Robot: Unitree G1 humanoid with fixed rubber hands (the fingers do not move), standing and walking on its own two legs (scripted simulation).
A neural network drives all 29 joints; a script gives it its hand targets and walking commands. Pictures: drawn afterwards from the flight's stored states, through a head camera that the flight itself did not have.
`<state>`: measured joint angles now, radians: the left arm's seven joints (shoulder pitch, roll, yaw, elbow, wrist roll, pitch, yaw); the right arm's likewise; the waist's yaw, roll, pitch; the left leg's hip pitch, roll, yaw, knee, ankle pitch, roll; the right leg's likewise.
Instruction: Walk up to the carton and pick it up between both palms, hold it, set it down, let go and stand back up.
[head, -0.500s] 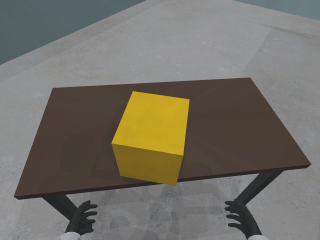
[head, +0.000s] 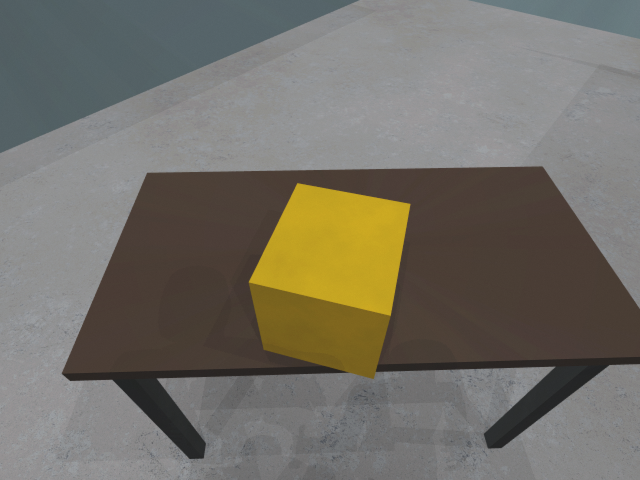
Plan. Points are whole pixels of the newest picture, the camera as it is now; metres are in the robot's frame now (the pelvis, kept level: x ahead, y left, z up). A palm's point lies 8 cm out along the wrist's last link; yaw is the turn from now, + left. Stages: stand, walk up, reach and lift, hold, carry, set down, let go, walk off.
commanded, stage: stand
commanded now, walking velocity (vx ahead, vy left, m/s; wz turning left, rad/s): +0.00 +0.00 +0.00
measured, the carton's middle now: (334, 279) +0.42 -0.01 -0.01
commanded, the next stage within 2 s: none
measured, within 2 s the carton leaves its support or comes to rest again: neither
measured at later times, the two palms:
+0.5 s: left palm out of the picture -0.02 +0.21 -0.14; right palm out of the picture -0.01 -0.22 -0.14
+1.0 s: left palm out of the picture -0.05 +0.19 -0.14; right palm out of the picture -0.03 -0.21 -0.15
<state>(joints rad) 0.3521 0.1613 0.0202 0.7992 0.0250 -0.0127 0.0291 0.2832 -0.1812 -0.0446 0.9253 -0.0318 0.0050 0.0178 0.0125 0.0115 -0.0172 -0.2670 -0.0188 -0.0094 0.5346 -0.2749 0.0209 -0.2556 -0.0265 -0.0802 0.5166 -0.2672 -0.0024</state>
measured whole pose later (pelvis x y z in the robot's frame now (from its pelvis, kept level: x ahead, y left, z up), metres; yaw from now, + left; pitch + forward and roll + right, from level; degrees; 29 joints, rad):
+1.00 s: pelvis +0.00 -0.01 +0.01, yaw +1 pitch -2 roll +0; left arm 0.36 0.09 0.01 1.15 0.01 0.00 0.05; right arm 0.32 -0.10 0.01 1.18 -0.02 0.01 -0.03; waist 0.00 0.01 0.00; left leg -0.20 -0.02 -0.03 0.45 -0.23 0.01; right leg -0.18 -0.02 -0.10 0.44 -0.23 -0.01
